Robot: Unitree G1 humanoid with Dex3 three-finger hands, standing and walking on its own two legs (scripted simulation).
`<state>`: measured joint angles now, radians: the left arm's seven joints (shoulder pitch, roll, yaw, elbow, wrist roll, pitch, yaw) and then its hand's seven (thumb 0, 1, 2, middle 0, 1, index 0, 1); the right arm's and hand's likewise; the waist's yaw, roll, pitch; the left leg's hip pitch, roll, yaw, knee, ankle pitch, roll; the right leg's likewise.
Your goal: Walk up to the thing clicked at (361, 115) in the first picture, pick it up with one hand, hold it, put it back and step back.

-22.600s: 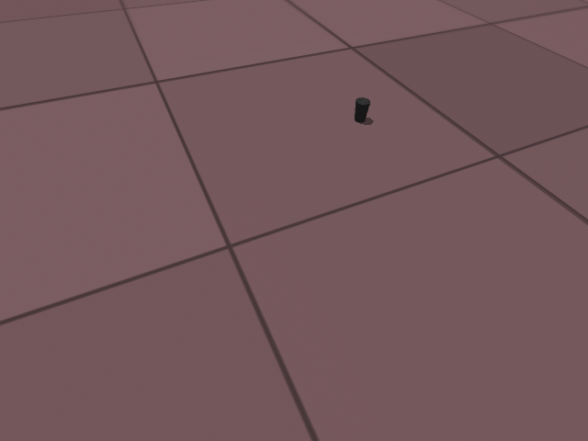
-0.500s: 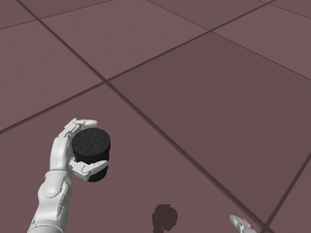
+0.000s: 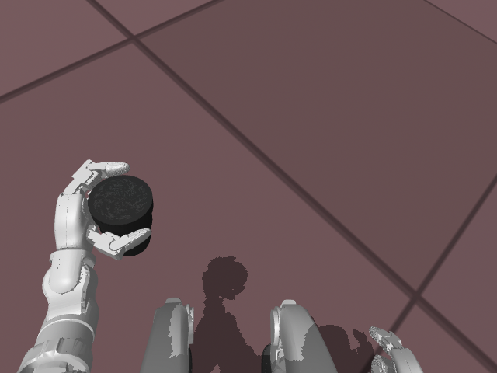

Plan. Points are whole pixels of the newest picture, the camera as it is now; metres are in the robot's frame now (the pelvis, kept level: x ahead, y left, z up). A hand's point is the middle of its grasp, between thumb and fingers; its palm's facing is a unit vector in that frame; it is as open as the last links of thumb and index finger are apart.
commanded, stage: crouch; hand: left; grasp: from the side
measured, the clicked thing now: (126, 221) +0.37 +0.19 -0.05
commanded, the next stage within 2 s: lower in 1.24 s
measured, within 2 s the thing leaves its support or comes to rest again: neither
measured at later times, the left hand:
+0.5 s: hand (143, 241) +0.39 +0.21 -0.25, palm faces +0.17 -0.99 -0.04, open 11.7 cm
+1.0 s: hand (149, 245) +0.42 +0.22 -0.35, palm faces +0.15 -0.99 -0.03, open 11.7 cm
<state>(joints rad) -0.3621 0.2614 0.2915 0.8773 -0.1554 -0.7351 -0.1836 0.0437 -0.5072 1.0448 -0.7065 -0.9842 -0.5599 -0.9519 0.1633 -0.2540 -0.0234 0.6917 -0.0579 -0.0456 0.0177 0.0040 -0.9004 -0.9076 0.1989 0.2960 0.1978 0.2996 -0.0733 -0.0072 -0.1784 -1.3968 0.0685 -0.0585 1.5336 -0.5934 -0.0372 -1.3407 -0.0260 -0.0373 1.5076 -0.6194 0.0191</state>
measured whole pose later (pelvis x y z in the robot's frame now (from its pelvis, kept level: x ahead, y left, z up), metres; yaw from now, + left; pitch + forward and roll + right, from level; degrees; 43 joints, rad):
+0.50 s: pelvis -0.04 +0.00 -0.20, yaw -2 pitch +32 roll -3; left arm -0.62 0.38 0.47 1.11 -0.09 -0.81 -0.16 0.04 -0.51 1.05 -0.71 -0.98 -0.57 -0.94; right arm 0.07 -0.24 0.03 0.76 -0.13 -0.02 0.07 0.00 -0.93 -0.92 0.20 0.30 0.20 0.30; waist -0.13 -0.03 -0.11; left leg -2.07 0.05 -0.12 2.17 -0.66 -0.05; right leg -2.01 -0.01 -0.03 2.16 -0.70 0.02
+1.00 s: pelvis -0.05 +0.00 -0.27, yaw -6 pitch +28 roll -7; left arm -0.65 0.49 0.54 1.13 -0.07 -0.80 -0.17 0.04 -0.51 1.05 -0.72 -0.97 -0.57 -0.94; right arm 0.04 -0.28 0.12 0.75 -0.17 0.03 0.10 0.00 -0.93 -0.91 0.20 0.30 0.20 0.30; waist -0.17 -0.07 0.02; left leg -2.26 0.04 -0.20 2.45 -0.68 -0.06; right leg -2.18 0.02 -0.06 2.38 -0.70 0.04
